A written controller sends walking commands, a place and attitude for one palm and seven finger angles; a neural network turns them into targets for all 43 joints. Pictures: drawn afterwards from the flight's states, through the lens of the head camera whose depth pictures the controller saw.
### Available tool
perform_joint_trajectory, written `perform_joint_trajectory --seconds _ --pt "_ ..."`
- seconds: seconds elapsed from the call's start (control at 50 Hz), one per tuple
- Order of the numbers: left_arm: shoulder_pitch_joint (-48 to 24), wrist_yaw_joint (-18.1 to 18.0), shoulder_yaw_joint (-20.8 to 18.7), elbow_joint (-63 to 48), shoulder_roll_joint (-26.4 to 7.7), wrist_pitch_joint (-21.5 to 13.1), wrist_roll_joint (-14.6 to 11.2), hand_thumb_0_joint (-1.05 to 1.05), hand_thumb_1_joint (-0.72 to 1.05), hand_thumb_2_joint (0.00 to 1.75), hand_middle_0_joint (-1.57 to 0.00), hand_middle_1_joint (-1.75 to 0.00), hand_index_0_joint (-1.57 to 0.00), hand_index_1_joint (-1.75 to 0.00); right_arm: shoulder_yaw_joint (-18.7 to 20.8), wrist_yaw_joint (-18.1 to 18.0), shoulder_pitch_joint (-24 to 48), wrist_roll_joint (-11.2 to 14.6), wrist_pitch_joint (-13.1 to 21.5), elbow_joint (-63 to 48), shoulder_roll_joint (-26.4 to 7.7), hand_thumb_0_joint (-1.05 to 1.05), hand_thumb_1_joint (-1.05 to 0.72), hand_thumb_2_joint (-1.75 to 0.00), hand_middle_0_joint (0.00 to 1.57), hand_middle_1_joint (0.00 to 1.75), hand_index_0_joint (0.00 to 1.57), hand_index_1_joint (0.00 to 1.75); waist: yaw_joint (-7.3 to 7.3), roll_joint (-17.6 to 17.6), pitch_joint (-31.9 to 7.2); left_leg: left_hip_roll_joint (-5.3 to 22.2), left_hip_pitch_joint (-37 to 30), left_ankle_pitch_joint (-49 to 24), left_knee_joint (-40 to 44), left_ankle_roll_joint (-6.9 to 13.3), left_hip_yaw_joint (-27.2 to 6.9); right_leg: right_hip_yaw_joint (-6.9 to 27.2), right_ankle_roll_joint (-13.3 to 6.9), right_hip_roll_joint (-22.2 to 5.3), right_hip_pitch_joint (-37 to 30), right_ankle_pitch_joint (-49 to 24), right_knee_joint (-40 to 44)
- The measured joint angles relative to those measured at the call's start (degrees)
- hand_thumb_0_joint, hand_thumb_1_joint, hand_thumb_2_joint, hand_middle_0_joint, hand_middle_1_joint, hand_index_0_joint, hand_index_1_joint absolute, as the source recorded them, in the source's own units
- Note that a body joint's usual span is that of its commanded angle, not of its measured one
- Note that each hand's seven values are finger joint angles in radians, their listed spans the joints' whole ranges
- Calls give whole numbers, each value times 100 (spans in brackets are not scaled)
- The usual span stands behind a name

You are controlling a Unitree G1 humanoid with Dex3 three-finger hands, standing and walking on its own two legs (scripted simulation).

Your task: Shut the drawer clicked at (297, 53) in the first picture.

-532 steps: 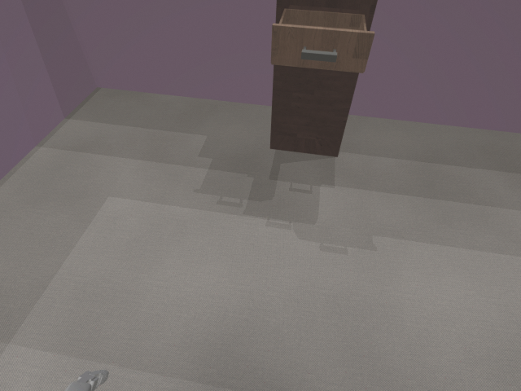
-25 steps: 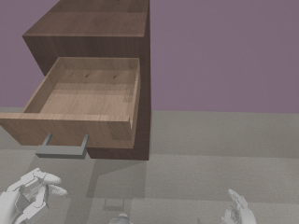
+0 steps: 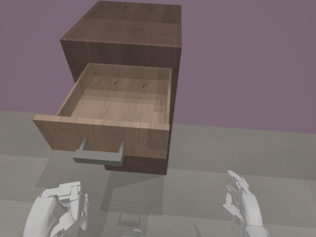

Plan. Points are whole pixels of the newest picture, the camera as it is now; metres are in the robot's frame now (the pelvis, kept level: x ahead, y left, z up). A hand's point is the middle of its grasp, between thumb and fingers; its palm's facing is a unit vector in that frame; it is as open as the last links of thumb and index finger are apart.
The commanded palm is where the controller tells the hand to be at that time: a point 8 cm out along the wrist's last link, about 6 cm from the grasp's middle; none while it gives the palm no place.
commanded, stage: raise the hand and make a fist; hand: left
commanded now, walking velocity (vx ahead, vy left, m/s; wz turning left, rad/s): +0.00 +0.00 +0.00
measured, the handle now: (101, 150) +0.33 +0.19 +0.03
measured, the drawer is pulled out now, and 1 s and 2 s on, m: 0.29 0.29 0.29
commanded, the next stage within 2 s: bring the fist close to the handle in 0.60 s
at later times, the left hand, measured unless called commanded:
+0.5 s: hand (89, 213) +0.15 +0.14 +0.12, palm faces +0.04 -1.00 -0.07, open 3.2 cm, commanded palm +0.10 +0.20 +0.13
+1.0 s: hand (92, 206) +0.17 +0.15 +0.09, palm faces +0.06 -0.99 -0.09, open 3.2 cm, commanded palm +0.13 +0.21 +0.10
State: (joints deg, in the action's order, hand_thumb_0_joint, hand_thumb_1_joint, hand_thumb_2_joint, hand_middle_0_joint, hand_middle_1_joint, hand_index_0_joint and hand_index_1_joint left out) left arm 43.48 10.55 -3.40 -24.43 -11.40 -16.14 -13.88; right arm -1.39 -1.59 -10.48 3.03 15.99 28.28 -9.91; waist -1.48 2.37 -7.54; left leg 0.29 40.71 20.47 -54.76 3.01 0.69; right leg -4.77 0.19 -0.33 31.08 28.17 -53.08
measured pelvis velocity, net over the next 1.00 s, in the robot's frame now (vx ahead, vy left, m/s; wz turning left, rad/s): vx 0.03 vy -0.05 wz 0.01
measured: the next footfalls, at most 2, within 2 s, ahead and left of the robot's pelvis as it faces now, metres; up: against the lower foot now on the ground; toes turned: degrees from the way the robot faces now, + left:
none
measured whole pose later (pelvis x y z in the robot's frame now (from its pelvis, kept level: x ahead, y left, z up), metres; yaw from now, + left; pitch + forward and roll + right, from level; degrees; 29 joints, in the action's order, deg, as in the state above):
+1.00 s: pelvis +0.03 -0.05 +0.01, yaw +1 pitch +6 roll -1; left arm 40.6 18.1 -12.5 -13.6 -13.8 -17.2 -18.5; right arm 0.6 -4.4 -12.6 4.1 14.9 32.9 -12.8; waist -1.7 2.4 -7.6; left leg 2.1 36.5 20.8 -50.8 -1.2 -1.7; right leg -6.6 -3.5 2.1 27.1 29.4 -49.7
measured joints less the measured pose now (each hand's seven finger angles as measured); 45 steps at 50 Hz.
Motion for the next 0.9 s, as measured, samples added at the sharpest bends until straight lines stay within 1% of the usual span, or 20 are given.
perform_joint_trajectory --seconds 0.1,0.18,0.24,0.4,0.44,0.5,0.6,0.64,0.78,0.9 --pt "150 -225 263 -482 14 410 195 1 90 90 -136 -157 -136 -157 -183 76 -62 -39 -163 -198 33 1 -90 -89 20 30 20 30 -53 20 19 -38 -100 23 8 51 21 15 48 -37 -119 3 42" --pt "253 -363 368 -843 15 555 287 1 90 90 -138 -159 -138 -159 -215 118 -171 -54 -263 -269 -17 1 -90 -89 20 30 20 30 -54 35 45 -45 -159 46 4 65 37 31 65 -46 -180 14 51" --pt "324 -428 389 -1051 13 635 321 1 90 90 -139 -159 -139 -160 -188 129 -272 -39 -336 -279 -72 1 -90 -89 20 30 20 30 -28 50 53 -40 -208 59 19 62 48 45 67 -42 -224 18 70" --pt "548 -481 287 -955 -12 782 287 1 90 90 -139 -160 -139 -160 -24 48 -473 36 -499 -215 -182 1 -90 -89 20 30 20 30 85 37 59 7 -324 53 124 -7 59 67 9 5 -299 22 132" --pt "590 -498 230 -896 -62 740 260 1 90 90 -139 -160 -139 -160 19 22 -513 43 -490 -204 -205 1 -90 -89 20 30 20 30 94 33 61 23 -322 56 125 -39 36 47 -23 26 -298 34 130" --pt "628 -498 112 -855 -138 584 193 1 89 90 -140 -160 -139 -160 80 -1 -551 51 -435 -158 -226 1 -91 -89 20 30 20 30 85 36 44 53 -298 70 106 -91 -7 9 -77 62 -281 60 111" --pt "536 -356 -122 -699 -190 295 25 1 89 90 -140 -160 -139 -160 130 -42 -511 87 -339 -29 -241 1 -91 -89 20 30 20 30 72 98 14 100 -285 94 82 -183 -98 -70 -166 124 -290 104 100" --pt "449 -251 -216 -550 -202 263 -48 1 89 90 -140 -160 -139 -160 135 -77 -476 112 -318 28 -230 1 -91 -89 20 30 20 30 60 116 1 116 -303 93 104 -220 -122 -90 -201 145 -307 113 116" --pt "284 169 -533 11 -277 327 -285 1 89 90 -140 -160 -139 -160 145 -224 -386 167 -211 208 -170 1 -91 -89 20 30 20 30 1 121 -70 170 -476 75 284 -338 -172 -125 -305 215 -465 114 274" --pt "-69 492 -768 664 -240 95 -426 1 89 90 -140 -160 -139 -160 154 -296 -265 131 -111 361 -226 1 -91 -89 20 30 20 30 -29 65 -23 183 -472 53 357 -406 -238 -185 -364 243 -468 122 330"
